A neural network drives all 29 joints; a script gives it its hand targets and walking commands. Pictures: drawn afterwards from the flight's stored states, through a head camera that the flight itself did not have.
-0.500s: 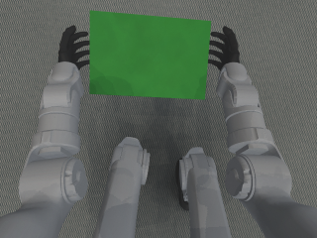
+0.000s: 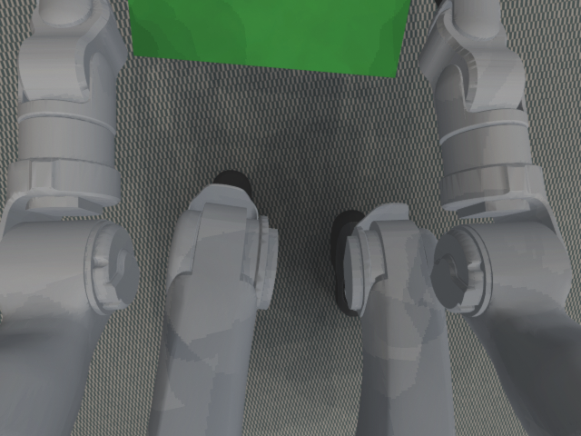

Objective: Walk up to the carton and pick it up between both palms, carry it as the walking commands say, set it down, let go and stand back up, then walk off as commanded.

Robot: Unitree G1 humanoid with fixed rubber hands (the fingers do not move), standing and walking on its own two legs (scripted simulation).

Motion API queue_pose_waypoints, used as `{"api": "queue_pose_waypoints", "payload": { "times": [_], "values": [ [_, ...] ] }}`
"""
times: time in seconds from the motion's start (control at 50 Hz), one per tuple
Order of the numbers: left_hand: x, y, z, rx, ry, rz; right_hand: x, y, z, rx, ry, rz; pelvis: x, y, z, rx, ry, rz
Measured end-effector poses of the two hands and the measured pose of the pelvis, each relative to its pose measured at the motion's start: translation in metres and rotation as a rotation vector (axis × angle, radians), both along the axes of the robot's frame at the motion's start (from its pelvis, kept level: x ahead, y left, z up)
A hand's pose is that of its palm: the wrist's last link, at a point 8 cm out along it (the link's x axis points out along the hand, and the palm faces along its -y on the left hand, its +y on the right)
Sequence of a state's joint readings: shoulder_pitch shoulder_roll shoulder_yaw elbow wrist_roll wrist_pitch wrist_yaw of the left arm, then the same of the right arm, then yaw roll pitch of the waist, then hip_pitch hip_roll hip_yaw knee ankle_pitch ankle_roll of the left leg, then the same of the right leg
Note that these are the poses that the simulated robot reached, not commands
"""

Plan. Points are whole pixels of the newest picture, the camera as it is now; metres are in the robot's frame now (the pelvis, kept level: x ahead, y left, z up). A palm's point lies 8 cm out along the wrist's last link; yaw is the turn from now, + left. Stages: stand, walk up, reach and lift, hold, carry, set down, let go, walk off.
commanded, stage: set down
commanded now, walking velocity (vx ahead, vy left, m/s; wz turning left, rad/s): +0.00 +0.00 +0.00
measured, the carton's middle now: out of the picture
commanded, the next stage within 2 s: none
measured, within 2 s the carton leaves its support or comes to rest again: neither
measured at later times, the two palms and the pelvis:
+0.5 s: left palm out of the picture +0.51 +0.26 -0.22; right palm out of the picture +0.55 -0.09 -0.23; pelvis +0.01 +0.00 -0.03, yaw -1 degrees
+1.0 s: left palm out of the picture +0.51 +0.26 -0.24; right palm out of the picture +0.56 -0.09 -0.23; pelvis +0.01 +0.01 -0.04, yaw -1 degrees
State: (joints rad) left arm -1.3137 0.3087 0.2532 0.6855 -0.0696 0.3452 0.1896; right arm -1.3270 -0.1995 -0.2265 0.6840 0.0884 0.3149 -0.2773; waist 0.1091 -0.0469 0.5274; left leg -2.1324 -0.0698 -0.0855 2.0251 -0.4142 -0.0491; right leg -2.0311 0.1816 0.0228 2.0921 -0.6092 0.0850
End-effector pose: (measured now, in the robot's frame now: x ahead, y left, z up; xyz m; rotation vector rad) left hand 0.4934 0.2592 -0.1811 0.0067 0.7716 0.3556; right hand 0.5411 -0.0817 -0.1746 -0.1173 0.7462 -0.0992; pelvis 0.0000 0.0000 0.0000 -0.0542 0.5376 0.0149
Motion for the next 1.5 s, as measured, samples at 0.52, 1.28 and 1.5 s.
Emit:
{"api": "queue_pose_waypoints", "payload": {
  "times": [0.52, 1.28, 1.5],
  "values": [
    [0.018, -0.001, -0.045, -0.009, 0.073, -0.091, 0.01, -0.013, -0.054, 0.021, 0.07, 0.094, 0.011, 0.004, -0.034, 0.042, 0.002, -0.045],
    [0.015, 0.003, -0.064, -0.025, 0.122, -0.105, 0.017, -0.012, -0.063, 0.046, 0.099, 0.128, 0.015, 0.009, -0.049, 0.044, 0.029, -0.053],
    [0.019, 0.002, -0.067, -0.035, 0.125, -0.111, 0.019, -0.011, -0.068, 0.056, 0.096, 0.136, 0.017, 0.009, -0.052, 0.044, 0.033, -0.055]
  ]
}}
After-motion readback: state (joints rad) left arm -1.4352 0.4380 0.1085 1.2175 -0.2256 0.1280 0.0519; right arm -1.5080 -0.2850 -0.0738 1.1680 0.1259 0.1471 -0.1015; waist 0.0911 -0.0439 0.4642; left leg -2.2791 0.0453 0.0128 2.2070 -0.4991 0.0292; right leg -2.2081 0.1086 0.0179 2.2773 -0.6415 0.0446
